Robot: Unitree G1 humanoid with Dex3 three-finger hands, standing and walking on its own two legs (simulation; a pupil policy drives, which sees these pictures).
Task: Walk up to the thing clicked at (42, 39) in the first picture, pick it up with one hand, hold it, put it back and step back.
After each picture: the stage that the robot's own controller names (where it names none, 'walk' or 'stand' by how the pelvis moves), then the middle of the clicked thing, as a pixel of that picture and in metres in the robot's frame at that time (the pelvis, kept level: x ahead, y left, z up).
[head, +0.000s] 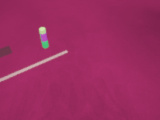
stand; (44, 38) +1.35 +0.40 -0.65
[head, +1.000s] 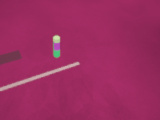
walk; (56, 46) +1.25 +0.17 -0.64
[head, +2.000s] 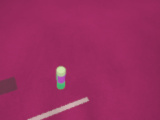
walk; (60, 78) +0.75 +0.11 -0.64
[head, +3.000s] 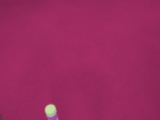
walk; (52, 116) +0.47 +0.18 -0.64
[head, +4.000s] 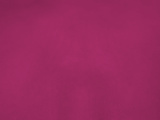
stand; out of the picture +0.36 +0.15 -0.64
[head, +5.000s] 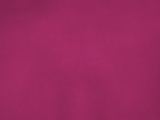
stand; out of the picture +0.33 +0.15 -0.66
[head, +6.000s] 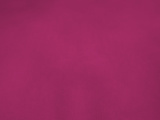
stand; out of the picture +0.33 +0.16 -0.66
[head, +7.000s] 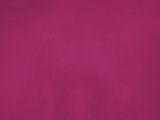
stand; out of the picture +0.35 +0.16 -0.66
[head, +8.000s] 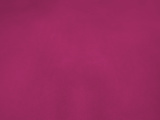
stand; out of the picture +0.34 +0.16 -0.66
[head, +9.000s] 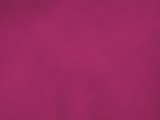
go down; out of the picture +0.34 +0.16 -0.66
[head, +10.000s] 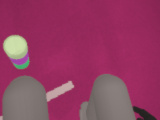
go down; (19, 55) +0.42 +0.20 -0.26
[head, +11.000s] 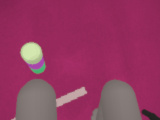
approach; (35, 60) +0.42 +0.19 -0.27
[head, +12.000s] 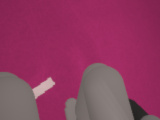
close in; out of the picture +0.40 +0.23 -0.16
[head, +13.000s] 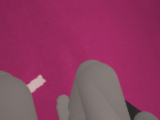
close; out of the picture +0.42 +0.24 -0.16
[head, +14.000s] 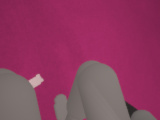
lift; out of the picture +0.39 +0.23 -0.16
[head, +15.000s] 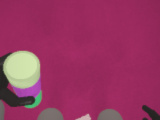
lift; (27, 85) +0.31 +0.17 +0.02
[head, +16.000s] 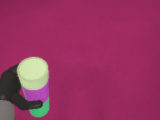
hold; (36, 92) +0.29 +0.14 +0.05
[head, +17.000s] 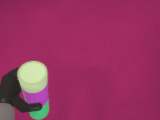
hold; (36, 94) +0.29 +0.15 +0.03
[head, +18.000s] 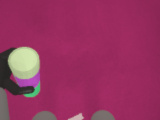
crouch; (28, 77) +0.35 +0.16 -0.04
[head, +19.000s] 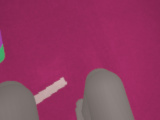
lower; out of the picture +0.45 +0.22 -0.11
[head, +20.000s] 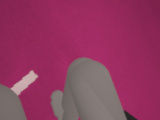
lower; out of the picture +0.44 +0.25 -0.17
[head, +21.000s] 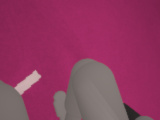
lower; out of the picture +0.43 +0.26 -0.16
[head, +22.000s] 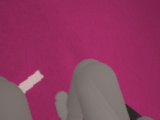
lower; out of the picture +0.42 +0.25 -0.16
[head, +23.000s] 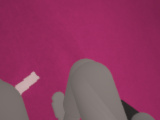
lower; out of the picture +0.41 +0.25 -0.16
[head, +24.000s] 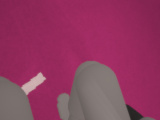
open; out of the picture +0.42 +0.23 -0.17
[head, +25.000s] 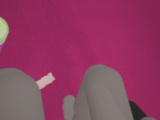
stand; out of the picture +0.41 +0.23 -0.19
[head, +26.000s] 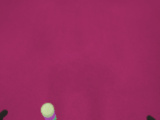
stand; (49, 114) +0.37 +0.16 -0.54
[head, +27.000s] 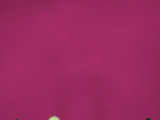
stand; out of the picture +0.38 +0.15 -0.60
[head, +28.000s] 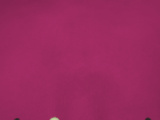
stand; out of the picture +0.37 +0.15 -0.60
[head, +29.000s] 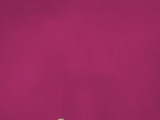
stand; out of the picture +0.40 +0.14 -0.65
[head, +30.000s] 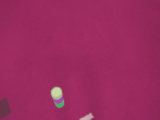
walk; (58, 98) +0.46 +0.15 -0.62
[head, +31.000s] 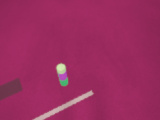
walk; (62, 75) +0.73 +0.19 -0.64
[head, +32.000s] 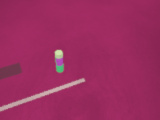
stand; (59, 61) +0.98 +0.17 -0.64
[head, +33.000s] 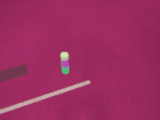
stand; (65, 63) +0.97 +0.15 -0.66
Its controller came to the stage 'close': yes
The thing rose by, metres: 0.67
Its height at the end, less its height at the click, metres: +0.00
